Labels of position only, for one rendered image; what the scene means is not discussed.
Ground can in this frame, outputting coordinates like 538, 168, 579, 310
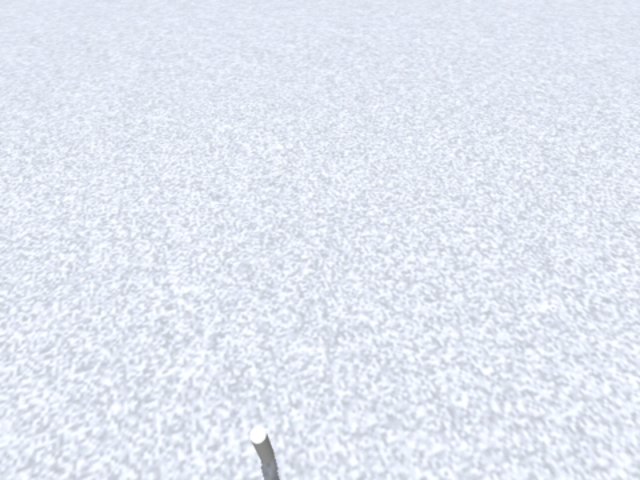
250, 426, 274, 463

